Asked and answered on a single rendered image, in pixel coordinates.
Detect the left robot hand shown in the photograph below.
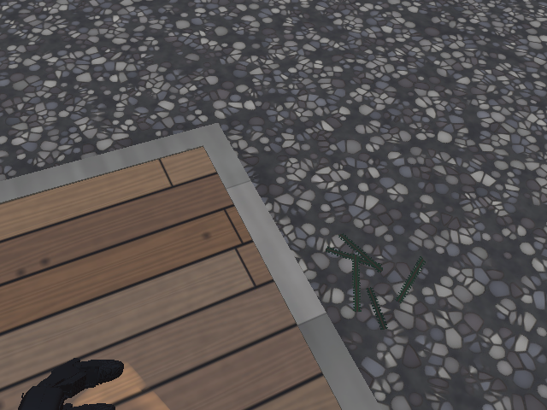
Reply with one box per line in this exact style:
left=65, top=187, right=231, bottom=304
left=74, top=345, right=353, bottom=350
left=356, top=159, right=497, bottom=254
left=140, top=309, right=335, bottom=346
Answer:
left=18, top=358, right=124, bottom=410

